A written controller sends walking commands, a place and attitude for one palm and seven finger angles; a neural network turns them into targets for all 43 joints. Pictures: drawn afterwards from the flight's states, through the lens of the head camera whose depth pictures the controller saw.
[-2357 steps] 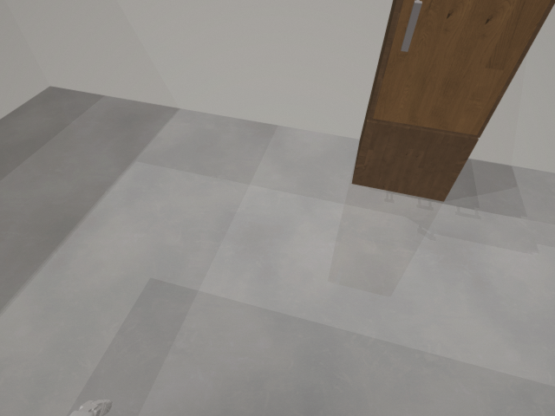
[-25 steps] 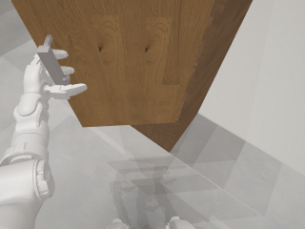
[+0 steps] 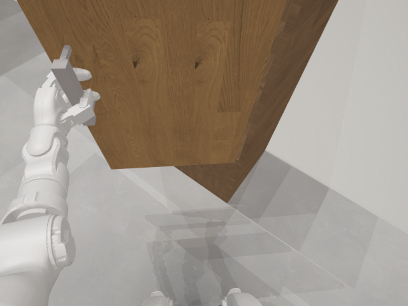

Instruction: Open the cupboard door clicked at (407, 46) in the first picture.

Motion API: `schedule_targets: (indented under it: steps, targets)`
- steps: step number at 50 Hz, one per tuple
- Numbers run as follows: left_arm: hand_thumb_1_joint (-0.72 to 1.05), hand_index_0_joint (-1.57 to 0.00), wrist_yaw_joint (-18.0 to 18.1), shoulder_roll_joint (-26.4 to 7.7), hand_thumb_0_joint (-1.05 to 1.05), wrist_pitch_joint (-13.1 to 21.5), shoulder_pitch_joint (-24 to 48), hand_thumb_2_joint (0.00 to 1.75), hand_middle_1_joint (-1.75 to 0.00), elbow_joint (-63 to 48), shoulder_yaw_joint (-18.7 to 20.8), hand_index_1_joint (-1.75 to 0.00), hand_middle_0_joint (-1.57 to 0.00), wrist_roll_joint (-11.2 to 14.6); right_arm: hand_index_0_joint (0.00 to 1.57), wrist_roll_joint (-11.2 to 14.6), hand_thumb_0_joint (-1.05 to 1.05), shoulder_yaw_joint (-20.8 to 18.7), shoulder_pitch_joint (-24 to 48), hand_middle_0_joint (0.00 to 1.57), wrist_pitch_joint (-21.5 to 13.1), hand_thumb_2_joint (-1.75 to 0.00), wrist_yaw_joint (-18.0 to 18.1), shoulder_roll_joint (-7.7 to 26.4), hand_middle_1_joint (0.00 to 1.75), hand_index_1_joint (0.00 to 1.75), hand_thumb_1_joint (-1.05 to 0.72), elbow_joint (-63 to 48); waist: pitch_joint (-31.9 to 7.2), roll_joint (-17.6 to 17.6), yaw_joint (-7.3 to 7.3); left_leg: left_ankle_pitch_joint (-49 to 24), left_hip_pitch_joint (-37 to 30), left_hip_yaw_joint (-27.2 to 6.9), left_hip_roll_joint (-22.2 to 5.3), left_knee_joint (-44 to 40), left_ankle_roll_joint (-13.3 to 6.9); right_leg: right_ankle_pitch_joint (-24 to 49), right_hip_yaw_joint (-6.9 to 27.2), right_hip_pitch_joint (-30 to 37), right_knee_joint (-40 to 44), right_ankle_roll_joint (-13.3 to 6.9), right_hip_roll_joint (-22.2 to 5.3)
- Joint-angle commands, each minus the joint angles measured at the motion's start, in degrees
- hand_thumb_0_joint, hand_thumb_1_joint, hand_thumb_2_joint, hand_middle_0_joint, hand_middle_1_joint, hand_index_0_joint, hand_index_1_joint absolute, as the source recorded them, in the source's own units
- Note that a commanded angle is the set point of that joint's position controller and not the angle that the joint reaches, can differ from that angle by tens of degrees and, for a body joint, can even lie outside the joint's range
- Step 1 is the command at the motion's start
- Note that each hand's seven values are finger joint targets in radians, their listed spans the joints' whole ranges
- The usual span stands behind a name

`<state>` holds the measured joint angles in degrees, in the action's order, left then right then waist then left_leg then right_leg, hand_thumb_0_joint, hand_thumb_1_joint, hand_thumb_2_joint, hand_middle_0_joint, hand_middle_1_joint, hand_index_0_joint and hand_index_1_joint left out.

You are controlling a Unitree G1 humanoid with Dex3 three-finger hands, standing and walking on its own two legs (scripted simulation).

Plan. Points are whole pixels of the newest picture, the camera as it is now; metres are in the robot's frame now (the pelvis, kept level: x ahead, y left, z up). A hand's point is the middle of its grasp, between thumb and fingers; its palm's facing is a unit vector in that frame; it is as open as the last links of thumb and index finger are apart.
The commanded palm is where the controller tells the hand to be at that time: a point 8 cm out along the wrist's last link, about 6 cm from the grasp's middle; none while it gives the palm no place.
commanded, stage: pull the door open along its arc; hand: left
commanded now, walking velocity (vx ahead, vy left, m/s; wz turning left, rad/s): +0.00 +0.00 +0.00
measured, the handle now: (78, 88) +0.53 +0.23 +0.10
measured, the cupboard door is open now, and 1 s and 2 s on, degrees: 41 79 78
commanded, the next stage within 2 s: open thumb and fingers to let go in 0.90 s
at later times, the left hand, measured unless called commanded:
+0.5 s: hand (96, 159) +0.36 +0.17 +0.10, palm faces +0.10 -0.99 +0.04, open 6.3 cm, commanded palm +0.30 +0.23 +0.10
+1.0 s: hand (146, 215) +0.26 +0.08 +0.10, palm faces +0.46 -0.89 +0.02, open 6.5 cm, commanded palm +0.21 +0.12 +0.10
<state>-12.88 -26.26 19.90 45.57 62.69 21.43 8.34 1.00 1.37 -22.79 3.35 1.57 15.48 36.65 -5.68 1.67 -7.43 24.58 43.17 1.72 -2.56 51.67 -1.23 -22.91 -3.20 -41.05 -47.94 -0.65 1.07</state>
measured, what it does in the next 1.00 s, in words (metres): stands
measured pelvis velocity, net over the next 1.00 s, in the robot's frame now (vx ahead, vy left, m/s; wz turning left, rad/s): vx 0.01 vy -0.05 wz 0.05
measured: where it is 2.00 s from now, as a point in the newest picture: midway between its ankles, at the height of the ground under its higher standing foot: outside the picture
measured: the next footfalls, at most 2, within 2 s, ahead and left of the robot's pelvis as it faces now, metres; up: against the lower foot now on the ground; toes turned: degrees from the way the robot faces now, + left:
none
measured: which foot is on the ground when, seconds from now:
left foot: down 0.00-1.00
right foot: down 0.00-1.00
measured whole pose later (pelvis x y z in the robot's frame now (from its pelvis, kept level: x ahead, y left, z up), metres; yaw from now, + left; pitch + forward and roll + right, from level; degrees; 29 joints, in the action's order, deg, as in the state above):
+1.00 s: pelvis +0.01 -0.05 +0.02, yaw +3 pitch +3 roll +1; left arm 26.7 4.1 6.0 -18.7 -8.1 -8.0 -0.3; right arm -3.0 1.5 -11.2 5.0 0.6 11.0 29.8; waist -5.1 2.7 -0.4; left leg 22.8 23.5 -0.3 -2.1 43.1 2.1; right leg -24.7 -5.1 -22.7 -43.9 -3.7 1.0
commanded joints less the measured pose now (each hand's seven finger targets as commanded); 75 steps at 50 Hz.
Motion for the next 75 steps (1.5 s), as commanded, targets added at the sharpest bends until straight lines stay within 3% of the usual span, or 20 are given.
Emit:
schedule_targets:
  steps: [1, 6, 13, 16, 20, 21, 22, 24, 26, 28, 31, 34, 41, 49, 50, 53, 60, 68, 70, 75]
  targets:
    - [0.9, -0.4, -1.03, -17.05, 0.0, 5.62, 26.43, 0.9, -1.35, -14.65, 3.04, -1.35, -0.4, -0.28, 0.2, -0.22, 0.0, -3.84, -6.67, 0.2, -1.21, -0.9, 0.62, 10.18, 0.3, 0.3, -0.9, -3.45, -25.06, 4.33, 0.13, -25.99, -20.47, -4.48, 1.06, -4.96, -0.1, 21.48, 1.05, 7.34, 4.23, -0.59, 1.88]
    - [0.9, -0.4, -2.71, -15.02, 0.0, 5.7, 18.03, 0.9, -1.35, -18.01, 2.6, -1.35, -0.4, 1.04, 0.2, 0.17, 0.0, -3.64, -4.9, 0.2, -1.0, -0.9, 0.57, 9.43, 0.3, 0.3, -0.9, -5.65, -25.9, 6.21, 2.2, -27.83, -20.7, -3.36, 1.32, -5.72, -0.13, 24.02, 1.22, 10.8, 4.31, -0.77, 1.84]
    - [0.9, -0.4, -3.29, -11.48, 0.0, 4.19, -0.26, 0.9, -1.35, -31.18, 2.61, -1.35, -0.4, 4.75, 0.2, 1.1, 0.0, -3.86, -1.51, 0.2, -1.55, -0.9, 0.13, 8.35, 0.3, 0.3, -0.9, -9.57, -24.79, 4.41, 5.24, -31.75, -20.67, -1.67, 1.63, -7.64, -0.8, 30.39, 1.58, 18.46, 5.54, -0.85, 1.67]
    - [0.9, -0.4, -3.24, -7.78, 0.0, 2.75, -11.4, 0.9, -1.35, -38.97, 1.81, -1.35, -0.4, 6.87, 0.2, 1.41, 0.0, -3.99, 0.68, 0.2, -2.56, -0.9, -0.16, 7.6, 0.3, 0.3, -0.9, -11.25, -23.35, 1.57, 6.55, -32.06, -20.23, -0.85, 1.69, -9.02, -0.92, 32.87, 1.63, 21.37, 6.3, -0.44, 1.38]
    - [0.9, -0.4, -1.98, -2.11, 0.0, 1.54, -25.46, 0.9, -1.35, -51.49, -1.06, -1.35, -0.4, 8.45, 0.2, 1.7, 0.0, -3.88, 4.49, 0.2, -4.5, -0.9, -0.65, 6.51, 0.3, 0.3, -0.9, -13.29, -20.39, 2.17, 7.84, -32.53, -21.46, -0.38, 1.9, -10.54, -0.69, 33.78, 1.17, 22.91, 6.66, -0.39, 0.99]
    - [0.9, -0.4, 4.93, 0.77, 0.0, 0.4, -25.62, 0.9, -1.35, -56.27, 3.44, -1.35, -0.4, 10.95, 0.2, 1.68, 0.0, -3.88, 7.18, 0.2, -5.38, -0.9, -0.83, 4.7, 0.3, 0.3, -0.9, -13.68, -19.15, 0.67, 11.87, -30.39, -19.29, -0.26, 2.5, -11.09, -0.08, 31.63, 0.24, 22.94, 7.25, -0.39, 1.15]
    - [0.9, -0.4, 9.42, 5.22, 0.0, -0.88, -28.06, 0.9, -1.35, -58.43, -0.32, -1.35, -0.4, 9.74, 0.2, 1.38, 0.0, -3.75, 8.3, 0.2, -6.15, -0.9, -1.18, 4.5, 0.3, 0.3, -0.9, -13.6, -17.05, 1.55, 10.42, -28.31, -19.94, -0.03, 2.56, -11.67, 0.25, 29.72, -0.17, 22.05, 7.43, -0.32, 1.1]
    - [0.9, -0.4, 17.02, 7.36, 0.0, -2.55, -35.68, 0.9, -1.35, -60.51, -0.73, -1.35, -0.4, 6.94, 0.2, 0.77, 0.0, -3.73, 9.47, 0.2, -6.76, -0.9, -1.66, 4.35, 0.3, 0.3, -0.9, -13.17, -14.03, -2.51, 10.51, -24.64, -18.27, -0.37, 2.58, -12.42, 0.47, 26.19, -0.69, 21.91, 7.77, -0.3, 0.89]
    - [0.9, -0.4, 22.85, 9.05, 0.0, -3.37, -38.37, 0.9, -1.35, -65.51, -2.18, -1.35, -0.4, 3.62, 0.2, -0.06, 0.0, -3.6, 10.8, 0.2, -6.53, -0.9, -1.88, 3.67, 0.3, 0.3, -0.9, -13.1, -14.12, -0.78, 10.83, -24.39, -18.72, -0.2, 2.72, -12.51, 0.66, 25.92, -0.38, 22.61, 7.52, -0.46, 0.41]
    - [0.9, -0.4, 28.1, 10.5, 0.0, -4.44, -43.29, 0.9, -1.35, -69.16, -3.88, -1.35, -0.4, 0.38, 0.2, -1.03, 0.0, -3.48, 11.81, 0.2, -5.85, -0.9, -1.92, 3.17, 0.3, 0.3, -0.9, -13.28, -14.21, -4.06, 11.07, -23.53, -18.78, -0.25, 2.82, -12.67, 0.44, 25.81, 0.05, 24.58, 8.15, -0.44, 0.05]
    - [0.9, -0.4, 34.43, 14.77, 0.0, -7.27, -48.49, 0.9, -1.35, -75.71, -8.44, -1.35, -0.4, -3.45, 0.2, -1.86, 0.0, -2.83, 14.49, 0.2, -3.82, -0.9, -1.72, 1.73, 0.3, 0.3, -0.9, -14.29, -12.26, -1.54, 11.21, -22.07, -19.49, 0.11, 3.01, -13.29, 0.69, 25.22, 0.65, 25.64, 9.13, -0.59, -0.62]
    - [0.9, -0.4, 38.03, 18.3, 0.0, -10.34, -58.76, 0.9, -1.35, -79.68, -12.3, -1.35, -0.4, -5.68, 0.2, -2.43, 0.0, -2.36, 16.35, 0.2, -1.58, -0.9, -1.24, 0.9, 0.3, 0.3, -0.9, -15.45, -9.67, -3.47, 11.18, -20.71, -19.94, 0.32, 3.04, -13.71, 0.66, 25.58, 1.21, 27.33, 11.05, -0.54, -0.97]
    - [0.9, -0.4, 39.23, 21.83, 0.0, -10.66, -62.79, 0.9, -1.35, -84.54, -17.8, -1.35, -0.4, -7.55, 0.2, -3.42, 0.0, -1.8, 18.01, 0.2, 0.49, -0.9, -0.24, -0.18, 0.3, 0.3, -0.9, -15.92, -6.69, -3.81, 9.9, -19.3, -20.94, -0.08, 3.18, -12.98, 0.61, 29.0, 2.9, 27.63, 12.26, -0.04, -1.78]
    - [0.9, -0.4, 40.64, 31.22, 0.0, -8.32, -56.35, 0.9, -1.35, -85.13, -31.78, -1.35, -0.4, -11.14, 0.2, -4.37, 0.0, -2.15, 17.89, 0.2, -2.16, -0.9, -0.84, 0.05, 0.3, 0.3, -0.9, -16.09, -6.35, -6.21, 6.97, -15.81, -20.36, -1.61, 3.53, -10.15, 0.17, 26.81, 4.31, 22.83, 12.08, 1.26, -3.58]
    - [0.9, -0.4, 41.17, 29.78, 0.0, -7.99, -51.14, 0.9, -1.35, -84.63, -31.32, -1.35, -0.4, -11.74, 0.2, -4.42, 0.0, -2.17, 17.64, 0.2, -2.43, -0.9, -0.61, 0.37, 0.3, 0.3, -0.9, -15.35, -6.34, -6.9, 6.11, -14.89, -19.64, -1.98, 3.56, -9.64, 0.13, 25.36, 4.67, 21.67, 11.98, 1.35, -3.87]
    - [0.69, -0.38, 41.11, 27.66, 0.0, -7.09, -52.37, 0.81, -1.33, -82.95, -29.4, -1.33, -0.38, -12.62, 0.2, -4.41, 0.0, -2.58, 17.26, 0.2, -2.87, -0.9, -0.04, 0.29, 0.3, 0.3, -0.9, -14.71, -8.19, -7.45, 7.37, -14.1, -19.18, -1.91, 3.74, -9.7, 0.04, 23.46, 5.92, 22.88, 12.69, 1.23, -4.3]
    - [0.2, -0.35, 38.73, 28.4, 0.0, -6.15, -47.45, 0.6, -1.27, -79.34, -28.79, -1.27, -0.35, -8.92, 0.2, -3.88, 0.0, -2.24, 18.33, 0.2, -4.28, -0.9, 1.14, 0.44, 0.3, 0.3, -0.9, -13.61, -6.2, -8.4, 7.3, -10.38, -19.06, -1.99, 3.99, -10.4, -0.09, 14.22, 7.41, 21.81, 16.53, 1.51, -5.14]
    - [-0.36, -0.31, 39.95, 27.43, 0.0, -6.85, -45.84, 0.36, -1.22, -75.96, -27.39, -1.22, -0.31, -9.52, 0.2, -3.83, 0.0, -2.2, 18.55, 0.2, -4.62, -0.9, 1.0, 0.6, 0.3, 0.3, -0.9, -13.32, -5.59, -7.46, 8.16, -10.01, -19.74, -1.72, 4.01, -11.76, -0.17, 9.88, 6.3, 21.46, 17.36, 0.77, -4.59]
    - [-0.5, -0.3, 40.24, 29.71, 0.0, -6.81, -44.7, 0.3, -1.2, -76.19, -29.69, -1.2, -0.3, -9.9, 0.2, -3.83, 0.0, -2.15, 18.9, 0.2, -4.64, -0.9, 0.76, 0.37, 0.3, 0.3, -0.9, -13.51, -5.41, -6.49, 7.68, -10.14, -20.62, -1.55, 3.88, -12.0, -0.21, 9.62, 5.11, 20.28, 16.64, 0.57, -4.21]
    - [-0.5, -0.27, 41.37, 31.44, 0.0, -7.34, -43.4, 0.3, -1.05, -75.83, -31.77, -1.05, -0.27, -11.26, 0.2, -3.99, 0.0, -2.12, 18.69, 0.2, -4.47, -0.9, 0.35, 0.43, 0.3, 0.3, -0.9, -13.7, -6.12, -5.48, 7.57, -11.09, -21.48, -1.72, 3.55, -12.49, -0.27, 10.23, 2.68, 19.34, 14.53, -0.15, -3.04]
